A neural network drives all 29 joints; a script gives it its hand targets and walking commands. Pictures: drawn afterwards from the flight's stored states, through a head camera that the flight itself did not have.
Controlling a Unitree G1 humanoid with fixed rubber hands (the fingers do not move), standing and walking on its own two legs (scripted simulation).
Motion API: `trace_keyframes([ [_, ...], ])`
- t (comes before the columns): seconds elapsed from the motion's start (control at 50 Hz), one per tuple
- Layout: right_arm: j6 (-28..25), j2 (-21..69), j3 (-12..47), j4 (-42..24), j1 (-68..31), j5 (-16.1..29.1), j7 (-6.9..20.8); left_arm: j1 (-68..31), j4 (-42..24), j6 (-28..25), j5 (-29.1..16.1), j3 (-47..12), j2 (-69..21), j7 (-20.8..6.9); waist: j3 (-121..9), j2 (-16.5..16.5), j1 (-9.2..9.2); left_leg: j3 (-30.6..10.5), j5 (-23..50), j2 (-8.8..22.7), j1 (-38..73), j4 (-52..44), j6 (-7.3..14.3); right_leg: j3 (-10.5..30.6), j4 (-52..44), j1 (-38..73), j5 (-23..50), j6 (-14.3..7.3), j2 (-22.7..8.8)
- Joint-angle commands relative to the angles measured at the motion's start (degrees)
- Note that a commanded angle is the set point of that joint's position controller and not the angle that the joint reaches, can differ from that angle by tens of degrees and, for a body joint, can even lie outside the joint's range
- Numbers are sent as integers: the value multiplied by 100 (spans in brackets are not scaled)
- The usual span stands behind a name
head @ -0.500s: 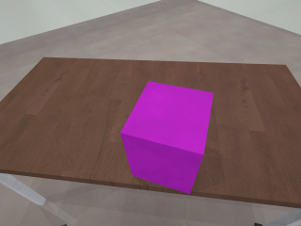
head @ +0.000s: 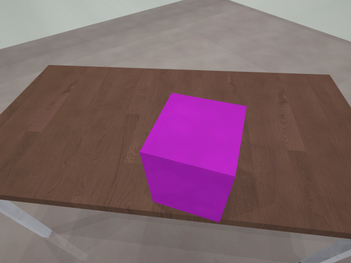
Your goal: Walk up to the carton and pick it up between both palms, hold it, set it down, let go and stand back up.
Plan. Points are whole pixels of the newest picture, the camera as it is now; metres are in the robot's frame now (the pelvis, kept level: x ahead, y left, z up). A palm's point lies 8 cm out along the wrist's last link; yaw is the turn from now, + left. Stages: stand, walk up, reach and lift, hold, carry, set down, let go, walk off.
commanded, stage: stand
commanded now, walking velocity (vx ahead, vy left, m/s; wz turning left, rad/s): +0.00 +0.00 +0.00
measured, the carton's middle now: (195, 158) +0.38 -0.03 -0.01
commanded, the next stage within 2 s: none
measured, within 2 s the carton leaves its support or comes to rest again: neither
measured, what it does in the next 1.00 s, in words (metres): stands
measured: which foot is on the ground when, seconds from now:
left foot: down 0.00-1.00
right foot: down 0.00-1.00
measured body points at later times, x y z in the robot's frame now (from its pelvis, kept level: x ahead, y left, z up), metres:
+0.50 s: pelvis +0.00 +0.00 +0.00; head +0.00 -0.01 +0.45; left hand +0.08 +0.30 -0.12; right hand +0.09 -0.30 -0.13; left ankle +0.00 +0.13 -0.75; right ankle +0.01 -0.13 -0.75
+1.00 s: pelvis +0.01 +0.00 +0.00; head +0.01 -0.01 +0.45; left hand +0.09 +0.30 -0.12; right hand +0.10 -0.30 -0.13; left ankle +0.00 +0.13 -0.75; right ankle +0.01 -0.13 -0.75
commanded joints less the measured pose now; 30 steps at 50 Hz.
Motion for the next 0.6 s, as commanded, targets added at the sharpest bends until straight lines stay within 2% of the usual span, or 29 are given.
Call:
trace_keyframes([
  [0.0, -82, -1211, -190, -308, -237, 3, -33, -189, -310, -78, -8, 232, 1253, 41, -219, -171, 4, -407, 644, 585, -280, -463, 248, 506, -493, 109, 631, -226, -604],
  [0.24, -68, -1196, -193, -257, -204, 13, -46, -202, -216, -86, -26, 221, 1277, 33, -221, -77, 12, -420, 480, 611, -305, -535, 262, 574, -534, 120, 519, -235, -624],
  [0.26, -80, -1201, -195, -248, -245, 17, -53, -215, -217, -76, -11, 222, 1253, 27, -162, -148, 24, -461, 484, 624, -347, -559, 264, 563, -531, 112, 480, -240, -612],
  [0.44, -78, -1226, -194, -251, -306, 9, -54, -249, -160, -79, -12, 224, 1267, 33, -289, -79, -2, -433, 652, 648, -273, -512, 277, 546, -526, 180, 744, -242, -629],
  [0.46, -93, -1232, -205, -254, -257, 12, -58, -236, -160, -69, -13, 229, 1266, 30, -276, -181, 6, -424, 669, 638, -272, -517, 260, 564, -510, 182, 757, -247, -637],
  [0.54, -79, -1199, -184, -229, -264, 23, -47, -285, -165, -74, -32, 225, 1288, 35, -248, -114, 10, -394, 732, 632, -270, -507, 245, 570, -530, 151, 803, -240, -638],
  [0.58, -84, -1233, -195, -219, -268, 18, -62, -275, -144, -73, -31, 231, 1279, 35, -277, -190, 28, -412, 797, 664, -234, -509, 261, 566, -508, 173, 833, -244, -642],
])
